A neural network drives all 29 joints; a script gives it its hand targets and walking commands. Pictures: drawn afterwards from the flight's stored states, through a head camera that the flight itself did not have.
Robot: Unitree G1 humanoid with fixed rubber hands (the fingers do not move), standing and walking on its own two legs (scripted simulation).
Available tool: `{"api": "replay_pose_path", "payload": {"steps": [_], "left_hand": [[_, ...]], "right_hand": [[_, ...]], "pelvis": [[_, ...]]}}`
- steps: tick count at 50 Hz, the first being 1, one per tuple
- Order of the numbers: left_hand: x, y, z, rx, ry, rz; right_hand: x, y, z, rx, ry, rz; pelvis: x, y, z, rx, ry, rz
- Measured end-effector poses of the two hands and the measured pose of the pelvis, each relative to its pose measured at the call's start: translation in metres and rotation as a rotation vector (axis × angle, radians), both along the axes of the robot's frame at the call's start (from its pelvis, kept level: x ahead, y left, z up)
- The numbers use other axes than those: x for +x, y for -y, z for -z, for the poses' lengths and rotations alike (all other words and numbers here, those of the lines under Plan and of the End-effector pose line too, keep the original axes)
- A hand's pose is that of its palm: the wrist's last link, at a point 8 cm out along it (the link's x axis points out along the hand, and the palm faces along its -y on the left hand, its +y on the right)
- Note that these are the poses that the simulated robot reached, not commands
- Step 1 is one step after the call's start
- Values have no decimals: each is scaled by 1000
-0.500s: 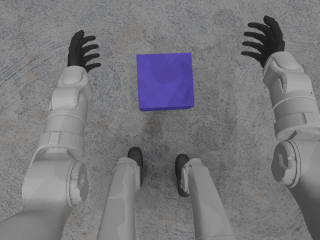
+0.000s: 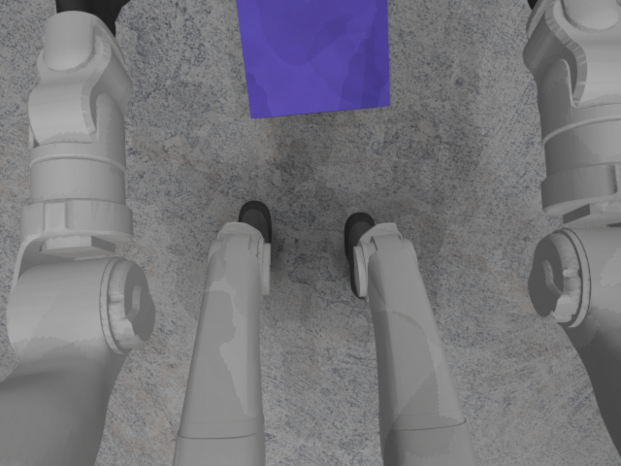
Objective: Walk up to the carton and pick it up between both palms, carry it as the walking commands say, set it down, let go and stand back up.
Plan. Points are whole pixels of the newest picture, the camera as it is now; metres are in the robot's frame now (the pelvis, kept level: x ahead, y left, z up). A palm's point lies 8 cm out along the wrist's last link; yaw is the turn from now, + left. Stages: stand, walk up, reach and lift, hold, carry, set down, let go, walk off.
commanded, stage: reach and lift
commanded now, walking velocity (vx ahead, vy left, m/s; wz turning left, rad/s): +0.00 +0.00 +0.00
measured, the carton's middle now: (313, 46) +0.54 +0.00 -0.54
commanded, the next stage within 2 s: none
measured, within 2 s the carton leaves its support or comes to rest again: neither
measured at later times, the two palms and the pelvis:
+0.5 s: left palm (156, 45) +0.51 +0.21 -0.33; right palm (474, 20) +0.53 -0.19 -0.31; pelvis -0.04 +0.01 -0.18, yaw +1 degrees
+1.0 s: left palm (176, 56) +0.51 +0.22 -0.45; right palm (433, 44) +0.53 -0.19 -0.45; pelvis -0.02 +0.01 -0.27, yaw +0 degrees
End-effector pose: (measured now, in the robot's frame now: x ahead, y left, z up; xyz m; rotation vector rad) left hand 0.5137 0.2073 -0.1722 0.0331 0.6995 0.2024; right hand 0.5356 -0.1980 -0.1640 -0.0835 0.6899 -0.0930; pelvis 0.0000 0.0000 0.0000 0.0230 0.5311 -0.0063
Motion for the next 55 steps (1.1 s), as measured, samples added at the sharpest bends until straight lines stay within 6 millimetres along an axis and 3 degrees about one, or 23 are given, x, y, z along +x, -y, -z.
{"api": "replay_pose_path", "payload": {"steps": [15, 24, 39, 55], "left_hand": [[-2, 3, 91, -10, -1, -23], [-4, 2, 146, -10, -8, -26], [-3, 4, 237, -14, -32, -10], [2, -16, 293, 17, -108, -13]], "right_hand": [[1, -4, 84, -4, 12, 32], [-5, -5, 145, 2, -2, 41], [-1, -7, 231, 1, -4, 36], [-18, -12, 316, 25, -78, 16]], "pelvis": [[-34, -6, 117, -1, 25, -2], [-41, -10, 172, -3, 16, -9], [-26, -13, 232, -1, -14, -11], [-15, -16, 278, 14, -23, -3]]}}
